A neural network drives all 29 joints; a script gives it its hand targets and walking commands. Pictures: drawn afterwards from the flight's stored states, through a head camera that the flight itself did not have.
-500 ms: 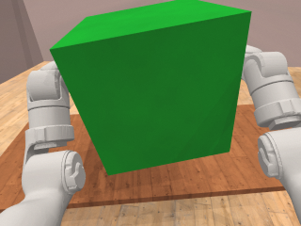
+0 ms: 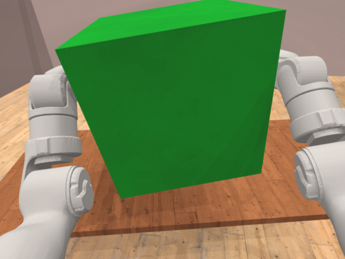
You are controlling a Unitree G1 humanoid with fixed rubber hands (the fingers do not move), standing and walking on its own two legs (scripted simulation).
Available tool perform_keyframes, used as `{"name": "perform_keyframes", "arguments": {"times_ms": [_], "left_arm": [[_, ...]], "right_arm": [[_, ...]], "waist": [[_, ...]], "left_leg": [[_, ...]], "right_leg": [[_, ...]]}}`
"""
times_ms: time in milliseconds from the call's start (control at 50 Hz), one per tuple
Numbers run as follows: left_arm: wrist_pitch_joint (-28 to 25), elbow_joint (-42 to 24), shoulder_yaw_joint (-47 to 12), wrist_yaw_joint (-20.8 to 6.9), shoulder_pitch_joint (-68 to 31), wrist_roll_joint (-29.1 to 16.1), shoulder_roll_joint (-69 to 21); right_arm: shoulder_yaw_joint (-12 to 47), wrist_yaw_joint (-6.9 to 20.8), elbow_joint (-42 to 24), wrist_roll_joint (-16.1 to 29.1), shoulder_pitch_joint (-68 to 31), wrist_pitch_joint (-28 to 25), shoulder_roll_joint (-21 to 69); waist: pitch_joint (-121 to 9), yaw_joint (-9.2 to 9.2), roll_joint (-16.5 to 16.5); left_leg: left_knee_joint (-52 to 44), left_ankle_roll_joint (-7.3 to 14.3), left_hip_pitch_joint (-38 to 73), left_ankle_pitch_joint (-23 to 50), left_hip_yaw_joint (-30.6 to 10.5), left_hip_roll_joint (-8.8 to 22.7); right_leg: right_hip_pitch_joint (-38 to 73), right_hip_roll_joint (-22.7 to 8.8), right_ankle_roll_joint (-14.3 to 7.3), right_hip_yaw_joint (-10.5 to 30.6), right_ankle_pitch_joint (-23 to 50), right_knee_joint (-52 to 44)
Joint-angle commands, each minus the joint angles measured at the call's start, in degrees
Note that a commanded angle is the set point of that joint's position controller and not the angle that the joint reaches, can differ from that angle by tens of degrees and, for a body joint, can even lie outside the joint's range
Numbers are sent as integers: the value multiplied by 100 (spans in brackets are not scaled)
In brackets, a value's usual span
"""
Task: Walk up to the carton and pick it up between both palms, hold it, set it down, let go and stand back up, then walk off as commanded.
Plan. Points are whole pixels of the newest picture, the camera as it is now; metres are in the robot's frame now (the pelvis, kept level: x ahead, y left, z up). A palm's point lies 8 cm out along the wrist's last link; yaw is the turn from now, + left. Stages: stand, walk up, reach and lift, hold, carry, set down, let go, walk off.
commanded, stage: hold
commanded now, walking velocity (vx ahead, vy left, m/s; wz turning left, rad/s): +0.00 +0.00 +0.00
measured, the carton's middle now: (172, 88) +0.40 +0.00 +0.29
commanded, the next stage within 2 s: none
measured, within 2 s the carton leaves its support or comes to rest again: neither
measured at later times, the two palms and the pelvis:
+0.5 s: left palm (72, 79) +0.37 +0.20 +0.33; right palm (264, 61) +0.37 -0.18 +0.35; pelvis +0.00 +0.00 +0.00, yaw +0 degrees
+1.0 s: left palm (71, 76) +0.37 +0.20 +0.34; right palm (265, 60) +0.37 -0.18 +0.36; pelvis +0.00 +0.00 +0.00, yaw -1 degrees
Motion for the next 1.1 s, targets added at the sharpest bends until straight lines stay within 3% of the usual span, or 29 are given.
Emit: {"name": "perform_keyframes", "arguments": {"times_ms": [0, 60, 100, 180, 220, 280, 360, 400, 460, 560, 580, 600, 620, 660, 680, 740, 780, 800, 840, 900, 940, 960, 1000, 1040, 1060, 1080], "left_arm": [[-512, -1035, -1507, -888, -3998, -1060, -3105], [-494, -1112, -1556, -903, -3877, -1060, -3132], [-508, -1200, -1583, -889, -3819, -1114, -3156], [-479, -1476, -1698, -849, -3885, -1133, -3132], [-422, -1169, -1506, -905, -3577, -1016, -3091], [-447, -1293, -1548, -924, -3812, -1013, -3039], [-443, -1264, -1654, -898, -3780, -1078, -3135], [-455, -1534, -1803, -878, -3899, -1159, -3197], [-407, -1369, -1661, -857, -3659, -1089, -3177], [-425, -1372, -1720, -894, -3851, -1066, -3234], [-404, -1275, -1654, -883, -3799, -1027, -3160], [-407, -1323, -1686, -909, -3725, -1115, -3141], [-416, -1267, -1661, -909, -3795, -1101, -3186], [-430, -1250, -1659, -848, -4035, -1073, -3246], [-435, -1027, -1593, -897, -3864, -1033, -3197], [-444, -1169, -1596, -891, -3961, -1087, -3180], [-418, -916, -1438, -900, -3853, -992, -3142], [-442, -1074, -1592, -888, -3954, -1044, -3208], [-441, -886, -1429, -931, -3860, -995, -3123], [-488, -920, -1577, -936, -4088, -1092, -3171], [-490, -884, -1554, -934, -3951, -1128, -3180], [-510, -1003, -1496, -920, -4081, -1090, -3127], [-532, -1045, -1676, -892, -4168, -1192, -3244], [-511, -1023, -1607, -890, -3875, -1123, -3151], [-501, -914, -1521, -914, -3886, -1090, -3120], [-509, -797, -1448, -956, -3921, -1001, -3055]], "right_arm": [[692, 776, -1574, 953, -3985, -43, 3374], [717, 798, -1608, 989, -3845, -35, 3372], [792, 776, -1863, 1038, -3916, -84, 3444], [729, 750, -1803, 1073, -3659, -6, 3293], [704, 732, -1793, 998, -3617, 18, 3271], [815, 770, -1927, 1079, -3911, -5, 3403], [694, 782, -1650, 990, -3611, 48, 3292], [756, 799, -1879, 1095, -3758, 2, 3340], [783, 777, -1930, 1063, -3717, -2, 3260], [647, 822, -1624, 980, -3666, 18, 3234], [690, 830, -1692, 1003, -3743, 28, 3249], [718, 815, -1806, 995, -3707, 27, 3259], [761, 830, -1908, 988, -3858, 18, 3307], [666, 872, -1721, 964, -3987, 7, 3241], [634, 849, -1530, 882, -3803, 27, 3258], [705, 869, -1638, 964, -3945, -7, 3309], [739, 872, -1539, 994, -3937, 18, 3294], [696, 886, -1396, 958, -3779, 39, 3288], [664, 847, -1530, 955, -3889, 28, 3349], [606, 887, -1365, 934, -3939, 28, 3331], [647, 851, -1505, 924, -3890, 0, 3345], [712, 850, -1468, 986, -3949, 13, 3450], [701, 820, -1645, 1021, -4073, -27, 3381], [741, 788, -1803, 1048, -3939, -29, 3379], [608, 768, -1505, 977, -3762, 32, 3306], [592, 777, -1362, 902, -3775, 26, 3349]], "waist": [[-1589, 66, 26], [-1604, 41, 142], [-1868, 73, 6], [-1923, -90, 140], [-1396, -22, -12], [-1655, 94, -29], [-1453, -73, 118], [-1814, -32, 263], [-1789, -17, 218], [-1557, -48, 262], [-1548, 0, 170], [-1647, -62, 109], [-1718, -3, 24], [-1643, 48, 157], [-1425, 3, 121], [-1671, 69, 88], [-1507, 170, 84], [-1588, 55, 98], [-1417, 86, -44], [-1520, 48, 80], [-1551, 25, -16], [-1645, 115, 3], [-1856, 21, 190], [-1812, 30, 60], [-1547, -41, 72], [-1372, 12, 26]], "left_leg": [[-353, 12, -331, 271, 11, -272], [-352, -23, -305, 383, 8, -243], [-261, 4, -270, 502, 43, -278], [-242, -74, -102, 683, -5, -270], [-316, -2, -249, 432, 0, -283], [-280, 20, -242, 446, 29, -255], [-314, -79, -220, 448, -26, -223], [-247, -112, -146, 617, -10, -228], [-223, -76, -100, 738, 0, -263], [-332, -129, -180, 423, -3, -228], [-312, -88, -207, 416, -20, -208], [-268, -78, -172, 556, -5, -241], [-262, -56, -161, 557, -25, -224], [-339, -83, -256, 309, -13, -213], [-375, -65, -306, 182, -29, -224], [-334, -46, -275, 293, 7, -232], [-362, -28, -314, 287, 15, -239], [-365, -72, -256, 327, -13, -211], [-352, 1, -334, 220, -22, -232], [-363, -38, -364, 82, 10, -220], [-329, -13, -345, 192, 0, -240], [-314, 3, -296, 304, -12, -232], [-265, -51, -322, 330, -3, -269], [-252, -3, -239, 426, -11, -268], [-296, -21, -288, 241, -32, -264], [-370, -4, -366, 119, -16, -253]], "right_leg": [[1324, 61, -20, 395, 599, 78], [1314, 79, -31, 414, 735, 126], [1484, 66, -9, 422, 929, 114], [1501, 76, -21, 409, 1185, 164], [1372, 50, -13, 440, 853, 46], [1378, 42, -4, 464, 836, 87], [1314, 79, -58, 465, 931, 116], [1401, 74, -51, 450, 1037, 162], [1497, 80, -49, 471, 1211, 117], [1326, 86, -117, 451, 778, 60], [1366, 78, -80, 493, 868, 88], [1392, 66, -66, 486, 1017, 84], [1432, 92, -64, 470, 971, 72], [1270, 80, -93, 452, 614, 86], [1225, 53, -88, 495, 537, 32], [1358, 63, -70, 490, 655, 66], [1318, 79, -68, 474, 567, 42], [1325, 77, -100, 496, 674, 68], [1300, 57, -53, 522, 608, 37], [1193, 57, -109, 522, 389, 17], [1290, 46, -83, 533, 572, -2], [1318, 48, -55, 516, 635, 45], [1362, 17, -54, 507, 730, 89], [1381, 44, -30, 514, 899, 78], [1291, 23, -50, 546, 704, 17], [1271, -6, -24, 517, 525, 10]]}}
